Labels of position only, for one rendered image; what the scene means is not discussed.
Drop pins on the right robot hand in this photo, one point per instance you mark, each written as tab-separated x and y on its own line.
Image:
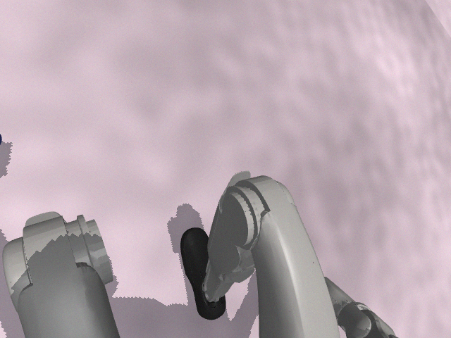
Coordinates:
338	297

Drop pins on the right robot foot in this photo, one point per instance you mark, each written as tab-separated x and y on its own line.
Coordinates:
193	246

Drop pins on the right robot arm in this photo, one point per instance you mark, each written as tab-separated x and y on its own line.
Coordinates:
358	321

